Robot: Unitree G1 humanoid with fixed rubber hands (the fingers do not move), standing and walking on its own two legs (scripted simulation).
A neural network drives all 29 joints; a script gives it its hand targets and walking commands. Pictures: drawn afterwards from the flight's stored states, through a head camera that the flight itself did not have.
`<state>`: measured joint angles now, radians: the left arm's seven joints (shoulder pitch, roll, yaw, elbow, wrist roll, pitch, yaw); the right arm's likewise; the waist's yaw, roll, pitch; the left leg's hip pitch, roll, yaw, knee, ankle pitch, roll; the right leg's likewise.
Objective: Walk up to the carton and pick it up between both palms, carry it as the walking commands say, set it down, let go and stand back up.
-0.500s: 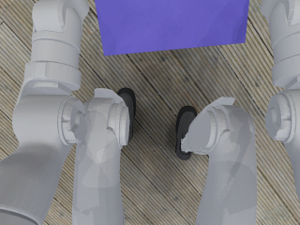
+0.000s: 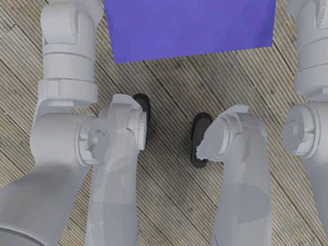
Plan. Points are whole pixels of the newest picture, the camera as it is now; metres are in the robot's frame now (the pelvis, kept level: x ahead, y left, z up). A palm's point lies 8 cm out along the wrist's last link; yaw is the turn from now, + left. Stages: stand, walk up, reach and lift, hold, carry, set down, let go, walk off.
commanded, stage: reach and lift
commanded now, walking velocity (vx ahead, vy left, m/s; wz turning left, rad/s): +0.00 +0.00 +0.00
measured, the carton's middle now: out of the picture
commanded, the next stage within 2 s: none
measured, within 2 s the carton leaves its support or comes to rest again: neither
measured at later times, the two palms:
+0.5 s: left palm out of the picture +0.52 +0.20 -0.03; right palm out of the picture +0.56 -0.15 -0.03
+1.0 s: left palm out of the picture +0.49 +0.21 +0.04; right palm out of the picture +0.54 -0.14 +0.04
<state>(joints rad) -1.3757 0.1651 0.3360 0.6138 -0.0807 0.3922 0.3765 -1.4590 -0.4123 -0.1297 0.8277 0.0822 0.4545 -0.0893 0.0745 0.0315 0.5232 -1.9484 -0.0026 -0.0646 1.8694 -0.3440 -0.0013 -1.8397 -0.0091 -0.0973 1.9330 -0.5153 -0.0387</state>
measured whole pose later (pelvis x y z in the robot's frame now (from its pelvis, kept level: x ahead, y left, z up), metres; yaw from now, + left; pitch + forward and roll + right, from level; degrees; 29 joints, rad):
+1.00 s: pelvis +0.00 +0.00 +0.10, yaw +2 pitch +16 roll -4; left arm -1.18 0.08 0.35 0.48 -0.03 0.44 0.38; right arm -1.25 -0.32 -0.22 0.69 0.01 0.49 -0.07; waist 0.04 0.03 0.52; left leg -1.52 -0.02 -0.06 1.56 -0.31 0.00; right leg -1.42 -0.01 -0.09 1.61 -0.47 -0.03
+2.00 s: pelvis +0.06 +0.01 +0.24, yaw +3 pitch +20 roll -3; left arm -0.77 -0.09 0.45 0.62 0.17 0.44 0.25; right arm -0.77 -0.11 -0.35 0.72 -0.19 0.52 0.00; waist 0.03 0.03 -0.09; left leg -1.13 -0.02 -0.06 0.99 -0.21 0.01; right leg -1.03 0.00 -0.07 1.02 -0.34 -0.02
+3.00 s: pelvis +0.15 +0.00 +0.33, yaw +5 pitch +2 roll -1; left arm -0.27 -0.15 0.35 0.34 0.27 0.62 0.05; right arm -0.28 0.02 -0.27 0.50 -0.22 0.62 0.07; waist 0.03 -0.04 -0.21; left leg -0.30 -0.02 -0.06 0.37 -0.11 0.00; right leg -0.19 0.00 -0.06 0.37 -0.21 -0.02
